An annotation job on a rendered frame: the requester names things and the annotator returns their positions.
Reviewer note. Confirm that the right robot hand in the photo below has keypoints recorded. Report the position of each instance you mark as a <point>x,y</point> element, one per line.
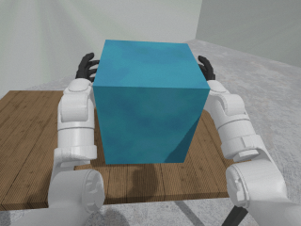
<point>207,69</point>

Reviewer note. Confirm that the carton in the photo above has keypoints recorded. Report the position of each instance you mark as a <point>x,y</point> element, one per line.
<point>149,97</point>

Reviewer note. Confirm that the right robot upper arm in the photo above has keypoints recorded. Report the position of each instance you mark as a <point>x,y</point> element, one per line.
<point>257,186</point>

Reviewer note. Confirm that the right robot forearm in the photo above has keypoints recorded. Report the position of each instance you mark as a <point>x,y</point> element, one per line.
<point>237,135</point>

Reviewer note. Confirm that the left robot hand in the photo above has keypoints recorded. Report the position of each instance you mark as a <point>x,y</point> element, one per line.
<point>84,70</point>

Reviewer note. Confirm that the left robot upper arm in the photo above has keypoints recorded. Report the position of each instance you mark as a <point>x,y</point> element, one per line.
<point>73,196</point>

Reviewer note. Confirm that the left robot forearm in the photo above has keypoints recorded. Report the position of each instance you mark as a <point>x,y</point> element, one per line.
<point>75,126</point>

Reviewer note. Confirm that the table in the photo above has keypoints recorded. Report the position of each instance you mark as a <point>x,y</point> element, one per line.
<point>29,137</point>

